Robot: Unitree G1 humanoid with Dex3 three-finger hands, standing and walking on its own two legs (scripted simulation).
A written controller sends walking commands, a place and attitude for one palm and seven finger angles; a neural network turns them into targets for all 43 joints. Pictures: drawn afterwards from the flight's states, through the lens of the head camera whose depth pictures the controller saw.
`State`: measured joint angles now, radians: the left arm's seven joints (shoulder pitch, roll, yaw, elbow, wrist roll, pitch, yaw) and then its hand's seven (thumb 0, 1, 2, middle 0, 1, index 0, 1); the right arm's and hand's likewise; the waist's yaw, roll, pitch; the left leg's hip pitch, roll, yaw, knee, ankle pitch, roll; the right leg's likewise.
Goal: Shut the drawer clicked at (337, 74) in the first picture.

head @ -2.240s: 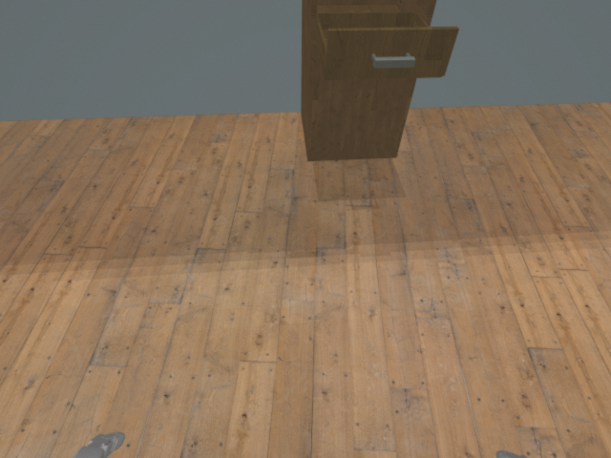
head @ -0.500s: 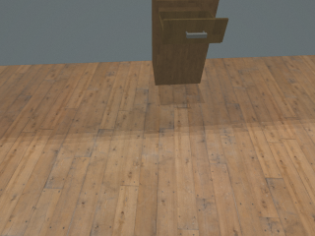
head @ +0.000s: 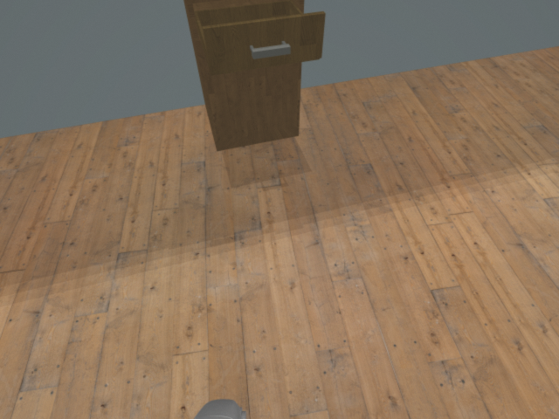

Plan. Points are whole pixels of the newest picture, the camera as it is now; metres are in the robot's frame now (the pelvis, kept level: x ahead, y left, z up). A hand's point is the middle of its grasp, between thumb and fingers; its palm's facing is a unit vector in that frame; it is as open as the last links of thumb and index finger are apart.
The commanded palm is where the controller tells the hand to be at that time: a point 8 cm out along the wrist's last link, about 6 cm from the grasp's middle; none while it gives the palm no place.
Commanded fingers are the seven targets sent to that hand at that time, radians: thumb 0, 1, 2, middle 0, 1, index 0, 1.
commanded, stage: walk to a spot facing it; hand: left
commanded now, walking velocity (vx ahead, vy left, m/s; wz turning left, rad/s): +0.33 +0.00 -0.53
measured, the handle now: (269, 48) +1.25 +0.17 -0.08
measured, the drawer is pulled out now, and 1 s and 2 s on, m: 0.30 0.30 0.30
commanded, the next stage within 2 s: turn to face it in 1.88 s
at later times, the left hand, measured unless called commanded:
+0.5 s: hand (153, 375) +0.20 +0.26 -0.19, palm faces -0.14 -0.97 -0.18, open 7.4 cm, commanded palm none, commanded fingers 0.00 0.90 0.90 -0.20 -0.30 -0.20 -0.30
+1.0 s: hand (261, 216) +0.57 +0.11 -0.17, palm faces -0.55 -0.83 -0.09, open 7.4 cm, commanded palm none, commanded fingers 0.00 0.90 0.90 -0.20 -0.30 -0.20 -0.30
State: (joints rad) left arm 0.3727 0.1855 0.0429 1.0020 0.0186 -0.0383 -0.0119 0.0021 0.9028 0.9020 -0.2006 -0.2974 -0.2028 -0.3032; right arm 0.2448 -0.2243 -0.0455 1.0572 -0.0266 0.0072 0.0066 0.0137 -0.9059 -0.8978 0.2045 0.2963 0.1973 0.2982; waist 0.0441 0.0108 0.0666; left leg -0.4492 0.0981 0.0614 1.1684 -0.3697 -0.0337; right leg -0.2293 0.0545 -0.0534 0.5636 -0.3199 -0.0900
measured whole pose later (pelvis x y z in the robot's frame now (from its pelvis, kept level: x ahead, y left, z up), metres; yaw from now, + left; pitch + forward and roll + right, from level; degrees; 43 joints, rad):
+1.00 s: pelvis +0.39 +0.04 +0.00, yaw -28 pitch -1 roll -2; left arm 0.08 0.15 0.05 0.98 0.03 0.04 -0.04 0.01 0.91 0.90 -0.19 -0.30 -0.20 -0.30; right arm 0.59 -0.09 0.00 1.14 -0.03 -0.08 -0.04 0.01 -0.91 -0.90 0.20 0.30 0.20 0.30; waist -0.10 -0.01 0.08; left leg 0.11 0.02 0.36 0.32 -0.42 0.03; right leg -0.56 -0.03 -0.15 0.80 -0.20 -0.05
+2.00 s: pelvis +0.74 -0.20 -0.01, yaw -48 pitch -1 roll +1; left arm 0.12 0.20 0.08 0.95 0.03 0.00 -0.04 0.00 0.91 0.90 -0.19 -0.30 -0.20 -0.30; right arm 0.41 -0.17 -0.06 1.07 -0.03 -0.05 -0.02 0.00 -0.92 -0.90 0.20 0.30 0.20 0.30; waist -0.04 0.02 0.10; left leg 0.04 0.15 0.37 0.48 -0.44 -0.09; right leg -0.51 -0.06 -0.14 0.68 -0.20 -0.03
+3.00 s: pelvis +0.75 -0.28 +0.00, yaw -20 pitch +0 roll +1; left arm 0.18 0.22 0.07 0.89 0.01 0.03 0.01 0.00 0.90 0.90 -0.20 -0.30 -0.20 -0.30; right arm 0.19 -0.23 -0.08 0.92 -0.02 0.05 0.00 0.01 -0.90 -0.90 0.21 0.30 0.20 0.30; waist -0.02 0.04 0.05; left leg -0.36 -0.02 -0.05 0.58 -0.23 -0.02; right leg -0.28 -0.04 -0.04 0.59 -0.33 0.07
